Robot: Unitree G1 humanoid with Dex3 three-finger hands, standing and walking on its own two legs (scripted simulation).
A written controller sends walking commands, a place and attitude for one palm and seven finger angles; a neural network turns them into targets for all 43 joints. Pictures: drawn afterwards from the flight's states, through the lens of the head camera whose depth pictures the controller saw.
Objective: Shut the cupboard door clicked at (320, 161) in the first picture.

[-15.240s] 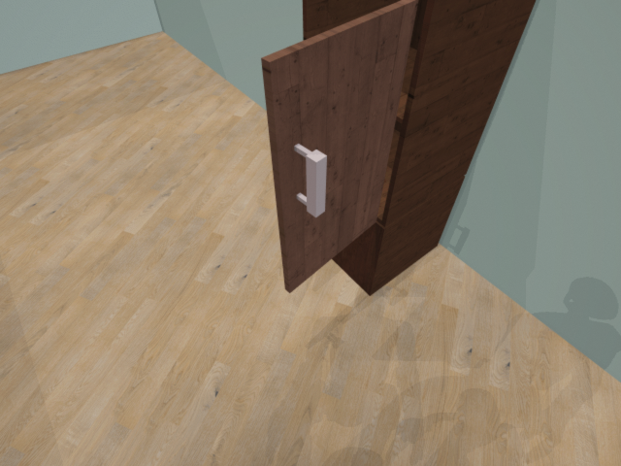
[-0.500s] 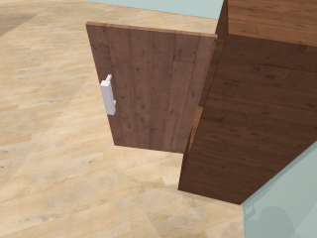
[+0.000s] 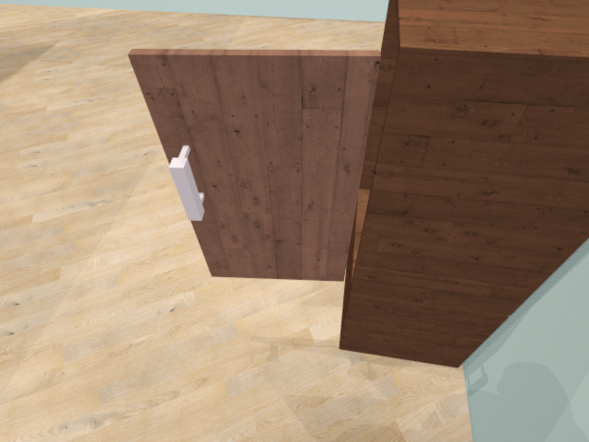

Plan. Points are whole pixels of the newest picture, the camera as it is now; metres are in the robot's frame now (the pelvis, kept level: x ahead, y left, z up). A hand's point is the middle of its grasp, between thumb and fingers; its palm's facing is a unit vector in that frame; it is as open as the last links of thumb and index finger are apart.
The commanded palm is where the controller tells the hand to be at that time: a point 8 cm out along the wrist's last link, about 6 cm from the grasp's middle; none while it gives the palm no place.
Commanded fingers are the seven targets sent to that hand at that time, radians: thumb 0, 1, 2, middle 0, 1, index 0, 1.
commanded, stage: look again from close up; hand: left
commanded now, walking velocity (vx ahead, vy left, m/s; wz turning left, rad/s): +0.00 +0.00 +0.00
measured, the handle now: (191, 183) +0.53 +0.22 +0.03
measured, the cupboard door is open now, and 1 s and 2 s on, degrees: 97 97 97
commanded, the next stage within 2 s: shuffle to correct the standing spot in 0.30 s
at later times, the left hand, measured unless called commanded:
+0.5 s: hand out of the picture -0.01 +0.13 -0.17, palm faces +0.00 -0.98 -0.18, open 7.4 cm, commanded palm none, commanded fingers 0.00 0.90 0.90 -0.20 -0.30 -0.20 -0.30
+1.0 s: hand out of the picture +0.08 +0.17 -0.17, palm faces +0.07 -0.97 -0.23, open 7.4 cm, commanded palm none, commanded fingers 0.00 0.90 0.90 -0.20 -0.30 -0.20 -0.30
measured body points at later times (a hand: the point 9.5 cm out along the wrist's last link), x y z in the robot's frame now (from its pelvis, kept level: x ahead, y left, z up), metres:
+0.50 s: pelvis -0.01 -0.04 +0.00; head +0.01 -0.04 +0.45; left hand -0.01 +0.18 -0.15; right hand +0.00 -0.27 -0.16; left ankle -0.03 +0.09 -0.73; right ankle -0.02 -0.15 -0.74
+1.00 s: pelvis +0.07 -0.01 +0.00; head +0.10 -0.03 +0.44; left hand +0.08 +0.22 -0.15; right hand +0.04 -0.22 -0.17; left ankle +0.02 +0.10 -0.69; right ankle +0.02 -0.11 -0.73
